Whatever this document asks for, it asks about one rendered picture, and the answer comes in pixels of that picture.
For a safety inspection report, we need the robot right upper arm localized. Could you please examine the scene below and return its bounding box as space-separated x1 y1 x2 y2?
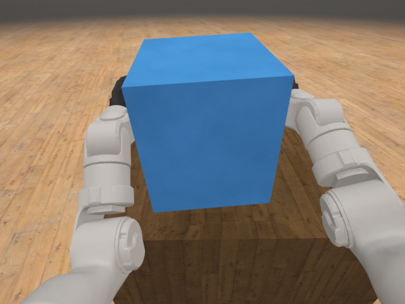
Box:
320 179 405 304

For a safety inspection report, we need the robot right forearm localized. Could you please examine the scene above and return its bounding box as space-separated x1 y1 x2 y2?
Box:
285 89 405 216

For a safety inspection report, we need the carton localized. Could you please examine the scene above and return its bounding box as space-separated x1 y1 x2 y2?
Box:
121 33 294 213

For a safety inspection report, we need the robot left upper arm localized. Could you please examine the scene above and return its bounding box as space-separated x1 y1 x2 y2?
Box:
19 217 145 304

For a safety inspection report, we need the pedestal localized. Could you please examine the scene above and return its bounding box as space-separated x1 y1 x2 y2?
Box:
104 126 378 304

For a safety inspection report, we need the robot left forearm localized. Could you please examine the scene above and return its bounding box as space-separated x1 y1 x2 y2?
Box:
70 105 135 266

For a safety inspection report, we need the robot left hand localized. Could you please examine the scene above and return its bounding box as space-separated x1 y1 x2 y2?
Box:
109 76 126 107

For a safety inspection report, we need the robot right hand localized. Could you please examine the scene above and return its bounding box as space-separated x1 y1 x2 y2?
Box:
292 78 299 89

